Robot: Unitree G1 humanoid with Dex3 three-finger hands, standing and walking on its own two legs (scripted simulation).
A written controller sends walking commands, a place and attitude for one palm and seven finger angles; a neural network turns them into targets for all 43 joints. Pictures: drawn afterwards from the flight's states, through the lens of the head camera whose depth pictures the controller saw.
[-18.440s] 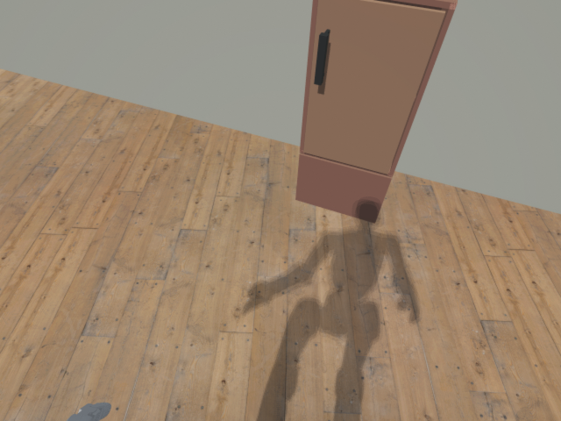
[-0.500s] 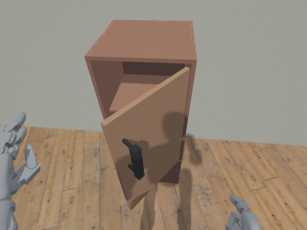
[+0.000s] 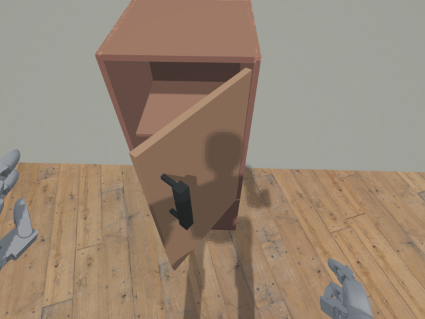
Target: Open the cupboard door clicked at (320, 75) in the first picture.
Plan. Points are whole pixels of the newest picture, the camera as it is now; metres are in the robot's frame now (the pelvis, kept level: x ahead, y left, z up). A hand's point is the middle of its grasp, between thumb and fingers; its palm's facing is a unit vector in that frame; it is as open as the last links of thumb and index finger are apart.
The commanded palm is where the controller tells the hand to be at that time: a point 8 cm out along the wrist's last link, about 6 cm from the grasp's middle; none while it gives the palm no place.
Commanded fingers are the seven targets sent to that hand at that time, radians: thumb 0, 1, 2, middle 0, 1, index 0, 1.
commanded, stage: step back with the hand held close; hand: left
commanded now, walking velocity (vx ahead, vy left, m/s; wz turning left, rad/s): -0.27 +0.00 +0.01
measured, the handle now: (176, 202) +0.36 +0.11 -0.02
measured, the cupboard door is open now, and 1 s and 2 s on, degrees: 53 53 53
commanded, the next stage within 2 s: stop stepping back and stand still in 1.06 s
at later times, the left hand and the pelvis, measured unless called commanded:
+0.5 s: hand out of the picture +0.13 +0.27 +0.16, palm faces +0.45 -0.78 -0.43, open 7.5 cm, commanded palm +0.07 +0.31 +0.17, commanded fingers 0.00 0.90 0.90 -0.20 -0.30 -0.20 -0.30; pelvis -0.07 +0.01 -0.02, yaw +1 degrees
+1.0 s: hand out of the picture +0.06 +0.29 +0.16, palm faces +0.38 -0.78 -0.50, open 7.5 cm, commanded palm -0.01 +0.33 +0.17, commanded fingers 0.00 0.90 0.90 -0.20 -0.30 -0.20 -0.30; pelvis -0.14 +0.02 -0.01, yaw +2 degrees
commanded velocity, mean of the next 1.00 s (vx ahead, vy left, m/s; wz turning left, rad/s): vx -0.35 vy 0.00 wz -0.01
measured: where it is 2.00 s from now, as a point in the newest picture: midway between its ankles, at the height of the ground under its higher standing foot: outside the picture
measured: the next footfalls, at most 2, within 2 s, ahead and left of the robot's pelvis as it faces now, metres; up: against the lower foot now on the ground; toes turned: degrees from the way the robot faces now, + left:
right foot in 0.62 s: -0.04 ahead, -0.11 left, +0.00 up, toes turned +6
right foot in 1.32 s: -0.27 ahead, -0.06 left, +0.00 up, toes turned -9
